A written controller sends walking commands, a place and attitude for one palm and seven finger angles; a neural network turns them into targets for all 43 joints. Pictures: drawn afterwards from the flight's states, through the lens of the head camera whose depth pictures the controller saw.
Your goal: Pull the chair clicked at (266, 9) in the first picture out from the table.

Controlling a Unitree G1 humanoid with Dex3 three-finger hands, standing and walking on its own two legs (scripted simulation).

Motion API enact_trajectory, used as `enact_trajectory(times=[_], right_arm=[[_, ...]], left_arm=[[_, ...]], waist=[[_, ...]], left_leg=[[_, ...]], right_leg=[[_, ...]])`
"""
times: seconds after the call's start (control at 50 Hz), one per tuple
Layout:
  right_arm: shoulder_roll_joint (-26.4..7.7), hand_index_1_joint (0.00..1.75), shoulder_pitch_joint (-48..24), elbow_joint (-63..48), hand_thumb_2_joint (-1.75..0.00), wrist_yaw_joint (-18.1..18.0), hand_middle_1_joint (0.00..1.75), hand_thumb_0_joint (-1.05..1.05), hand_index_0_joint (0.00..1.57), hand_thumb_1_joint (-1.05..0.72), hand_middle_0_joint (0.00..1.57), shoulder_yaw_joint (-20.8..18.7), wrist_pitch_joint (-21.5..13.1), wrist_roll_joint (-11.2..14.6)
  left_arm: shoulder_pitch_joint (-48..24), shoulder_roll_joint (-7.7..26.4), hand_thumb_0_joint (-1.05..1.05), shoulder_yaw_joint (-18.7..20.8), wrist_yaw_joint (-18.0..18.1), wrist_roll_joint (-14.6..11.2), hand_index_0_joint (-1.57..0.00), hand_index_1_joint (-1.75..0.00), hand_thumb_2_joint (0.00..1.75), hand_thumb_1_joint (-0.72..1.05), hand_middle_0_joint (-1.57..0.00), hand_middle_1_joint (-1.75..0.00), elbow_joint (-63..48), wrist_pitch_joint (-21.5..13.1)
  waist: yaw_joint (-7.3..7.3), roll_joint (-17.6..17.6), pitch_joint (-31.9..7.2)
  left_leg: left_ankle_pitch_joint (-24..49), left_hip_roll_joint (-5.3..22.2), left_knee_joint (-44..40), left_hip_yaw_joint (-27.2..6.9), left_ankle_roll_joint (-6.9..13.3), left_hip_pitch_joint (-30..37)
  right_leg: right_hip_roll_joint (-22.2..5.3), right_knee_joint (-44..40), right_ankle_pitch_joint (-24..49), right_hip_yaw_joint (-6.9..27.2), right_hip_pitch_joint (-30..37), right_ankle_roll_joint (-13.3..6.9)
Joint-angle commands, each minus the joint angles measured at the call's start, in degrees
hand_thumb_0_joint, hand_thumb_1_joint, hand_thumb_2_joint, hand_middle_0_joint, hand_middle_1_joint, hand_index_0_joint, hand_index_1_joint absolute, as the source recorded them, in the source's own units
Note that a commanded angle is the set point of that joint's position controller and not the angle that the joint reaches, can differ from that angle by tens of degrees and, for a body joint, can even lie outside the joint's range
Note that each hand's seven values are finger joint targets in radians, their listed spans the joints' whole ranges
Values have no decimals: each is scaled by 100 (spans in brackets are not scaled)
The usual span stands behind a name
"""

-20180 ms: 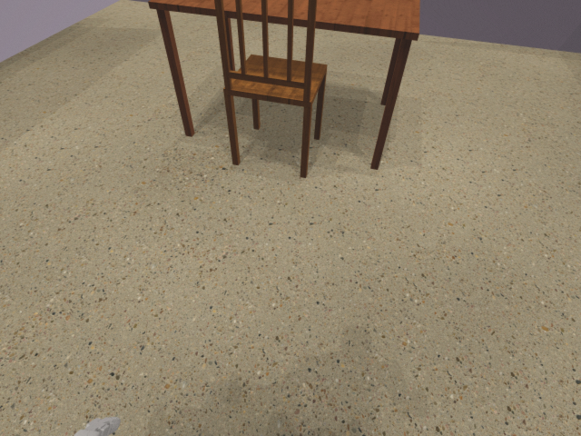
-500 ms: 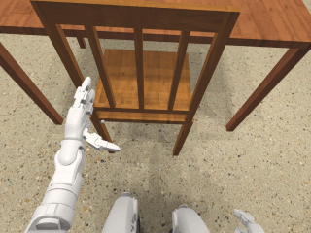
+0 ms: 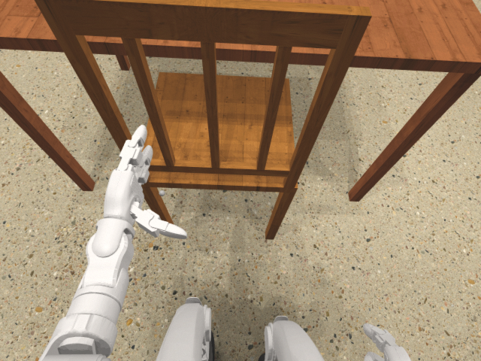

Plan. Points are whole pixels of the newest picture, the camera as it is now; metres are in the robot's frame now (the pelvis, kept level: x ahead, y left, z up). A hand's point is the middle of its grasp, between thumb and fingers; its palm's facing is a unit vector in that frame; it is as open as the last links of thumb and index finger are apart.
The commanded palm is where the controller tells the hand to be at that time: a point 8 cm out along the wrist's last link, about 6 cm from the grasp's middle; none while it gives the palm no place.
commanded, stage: aim the fingers beside a spindle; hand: left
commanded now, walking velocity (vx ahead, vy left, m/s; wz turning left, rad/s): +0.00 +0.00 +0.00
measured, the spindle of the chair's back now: (213, 118) +0.52 +0.06 +0.04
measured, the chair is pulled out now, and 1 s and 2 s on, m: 0.00 0.00 0.00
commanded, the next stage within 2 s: push the fingers through the gap in 2.00 s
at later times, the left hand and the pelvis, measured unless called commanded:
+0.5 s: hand (157, 190) +0.38 +0.14 +0.03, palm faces -0.02 -1.00 -0.05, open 16.9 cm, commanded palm +0.36 +0.20 +0.02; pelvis +0.00 +0.00 +0.00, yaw +0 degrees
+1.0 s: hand (159, 185) +0.39 +0.14 +0.02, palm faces -0.03 -1.00 -0.06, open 16.9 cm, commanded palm +0.36 +0.20 +0.02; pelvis +0.00 +0.00 +0.00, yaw -1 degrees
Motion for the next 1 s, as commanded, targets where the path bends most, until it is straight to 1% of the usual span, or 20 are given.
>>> enact_trajectory(times=[0.0, 0.04, 0.08, 0.16, 0.2, 0.26, 0.3, 0.32, 0.4, 0.46, 0.52, 0.6, 0.66, 0.7, 0.76, 0.84, 0.86, 0.92, 0.94, 0.98], right_arm=[[-842, 30, 350, -627, -90, -83, 30, 0, 20, -90, 20, -350, -214, -87], [-759, 30, 317, -648, -90, -37, 30, 0, 20, -90, 20, -314, -213, -111], [-768, 30, 318, -639, -90, -22, 30, 0, 20, -90, 20, -317, -179, -104], [-835, 30, 330, -676, -90, 1, 30, 0, 20, -90, 20, -315, -99, -19], [-818, 30, 312, -762, -90, -2, 30, 0, 20, -90, 20, -327, -111, 33], [-833, 30, 272, -794, -90, -28, 30, 0, 20, -90, 20, -379, -163, 37], [-818, 30, 266, -784, -90, -60, 30, 0, 20, -90, 20, -379, -222, 24], [-808, 30, 274, -723, -90, -72, 30, 0, 20, -90, 20, -376, -246, -7], [-823, 30, 307, -533, -90, -91, 30, 0, 20, -90, 20, -336, -293, -85], [-798, 30, 245, -526, -90, -47, 30, 0, 20, -90, 20, -306, -244, -99], [-836, 30, 224, -665, -90, -14, 30, 0, 20, -90, 20, -301, -159, -61], [-834, 30, 208, -821, -90, -9, 30, 0, 20, -90, 20, -303, -118, 20], [-839, 30, 232, -756, -90, -55, 30, 0, 20, -90, 20, -329, -163, 3], [-829, 30, 269, -695, -90, -85, 30, 0, 20, -90, 20, -330, -231, -19], [-828, 30, 314, -574, -90, -89, 30, 0, 20, -90, 20, -336, -276, -76], [-824, 30, 333, -526, -90, -32, 30, 0, 20, -90, 20, -330, -218, -98], [-840, 30, 340, -540, -90, -10, 30, 0, 20, -90, 20, -329, -178, -96], [-856, 30, 298, -680, -90, 28, 30, 0, 20, -90, 20, -321, -65, -52], [-851, 30, 272, -719, -90, 27, 30, 0, 20, -90, 20, -318, -41, -30], [-835, 30, 251, -823, -90, 26, 30, 0, 20, -90, 20, -323, -19, -26]], left_arm=[[-1758, 1426, 0, 907, 361, 29, -6, -8, 30, -50, -6, -8, -1968, -755], [-1461, 1247, 0, 828, 451, 86, -6, -8, 30, -50, -6, -8, -1883, -779], [-1168, 1170, 0, 801, 423, 104, -6, -8, 30, -50, -6, -8, -1564, -691], [-675, 756, 0, 419, 36, -5, -6, -8, 30, -50, -6, -8, -797, -310], [-679, 421, 0, 101, -184, -136, -6, -8, 30, -50, -6, -8, -914, -246], [-856, 497, 0, 101, -236, -249, -6, -8, 30, -50, -6, -8, -1562, -378], [-1224, 636, 0, 131, -95, -231, -6, -8, 30, -50, -6, -8, -2056, -563], [-1475, 724, 0, 169, 2, -172, -6, -8, 30, -50, -6, -8, -2242, -662], [-1813, 1161, 0, 579, 409, 100, -6, -8, 30, -50, -6, -8, -2012, -883], [-1491, 992, 0, 563, 445, 191, -6, -8, 30, -50, -6, -8, -1284, -748], [-876, 909, 0, 588, 227, 104, -6, -8, 30, -50, -6, -8, -756, -436], [-967, 516, 0, 154, -109, -97, -6, -8, 30, -50, -6, -8, -932, -264], [-1526, 718, 0, 251, -59, -143, -6, -8, 30, -50, -6, -8, -1494, -451], [-1996, 743, 0, 191, 72, -121, -6, -8, 30, -50, -6, -8, -1889, -651], [-1920, 934, 0, 404, 319, 31, -6, -8, 30, -50, -6, -8, -1876, -813], [-1421, 757, 0, 311, 429, 209, -6, -8, 30, -50, -6, -8, -1263, -642], [-1337, 693, 0, 256, 408, 219, -6, -8, 30, -50, -6, -8, -1128, -552], [-756, 681, 0, 363, 280, 122, -6, -8, 30, -50, -6, -8, -703, -278], [-844, 640, 0, 288, 236, 85, -6, -8, 30, -50, -6, -8, -807, -257], [-763, 781, 0, 458, 196, -14, -6, -8, 30, -50, -6, -8, -1105, -277]], waist=[[10, 447, -2837], [38, 460, -2808], [-29, 113, -2599], [-144, -259, -2018], [-178, -235, -2004], [-99, -41, -2292], [-160, 118, -2357], [-161, 308, -2465], [-185, 291, -2337], [-152, 105, -2105], [-31, -11, -2160], [-125, -64, -2150], [-151, 106, -2316], [-248, 159, -2345], [-172, 258, -2533], [-144, 305, -2347], [-164, 135, -2305], [-46, -102, -2088], [-73, -139, -2067], [9, -180, -2214]], left_leg=[[1992, -54, -649, -331, -20, 3093], [2074, -59, -701, -322, -39, 3153], [1949, -58, -681, -247, -13, 2825], [1477, -89, -708, -152, 26, 2234], [1487, -100, -720, -160, 49, 2291], [1602, -82, -751, -228, 30, 2653], [1673, -66, -715, -284, 36, 2871], [1693, -57, -727, -327, 13, 3030], [1528, -44, -641, -378, -2, 2911], [1286, -73, -681, -319, -12, 2618], [1281, -108, -719, -221, -2, 2410], [1248, -99, -743, -231, 29, 2399], [1259, -67, -714, -303, 15, 2633], [1323, -51, -691, -371, 29, 2826], [1415, -35, -718, -431, -15, 3026], [1475, -40, -758, -404, -40, 2992], [1412, -35, -770, -409, -37, 2891], [1289, -76, -817, -296, -18, 2524], [1319, -77, -817, -275, -5, 2478], [1402, -106, -790, -197, 16, 2369]], right_leg=[[-36, -927, 2234, 325, 356, -26], [-43, -937, 2306, 310, 440, -20], [-30, -972, 2398, 337, 567, 16], [-30, -1136, 2243, 376, 599, 47], [-39, -1169, 2242, 371, 593, 33], [-60, -1172, 2171, 337, 541, 14], [-52, -1127, 2113, 320, 404, 3], [-55, -1113, 2032, 311, 292, 3], [-24, -992, 1742, 290, 26, -10], [-30, -1032, 1638, 290, 89, -5], [-35, -1086, 1790, 332, 365, -11], [-31, -1144, 1780, 332, 374, -2], [-36, -1133, 1648, 325, 220, -1], [-17, -1114, 1609, 306, 83, -2], [-17, -1054, 1571, 273, 16, -14], [-20, -1029, 1652, 227, -55, -25], [-18, -1033, 1633, 203, -43, -16], [-24, -1113, 1678, 237, 206, -16], [-27, -1120, 1762, 254, 257, -11], [-32, -1142, 1970, 336, 573, 1]])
